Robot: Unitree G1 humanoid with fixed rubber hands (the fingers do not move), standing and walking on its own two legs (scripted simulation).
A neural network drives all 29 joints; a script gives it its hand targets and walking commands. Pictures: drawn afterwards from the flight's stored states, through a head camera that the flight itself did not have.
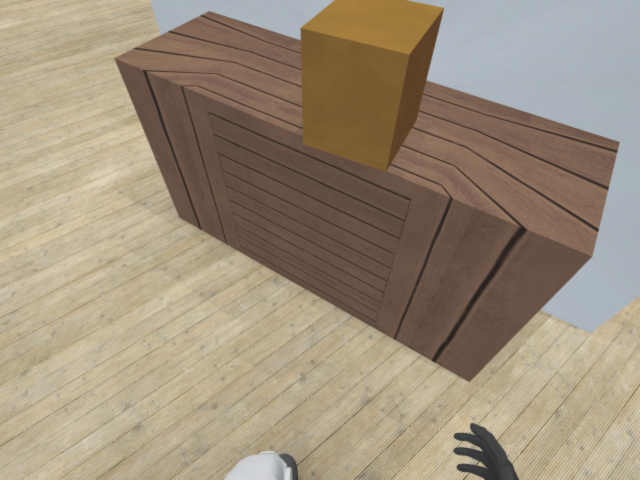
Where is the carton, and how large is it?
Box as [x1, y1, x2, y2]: [301, 0, 443, 171]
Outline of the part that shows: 334,0 301,27 303,143 385,171 416,119 443,8 407,0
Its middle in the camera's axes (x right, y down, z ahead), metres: +0.10 -0.33 +0.80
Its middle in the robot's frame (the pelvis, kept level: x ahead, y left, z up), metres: +0.84 +0.00 +0.05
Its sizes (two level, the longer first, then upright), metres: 0.210 0.200 0.250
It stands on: a pedestal, 0.68 m high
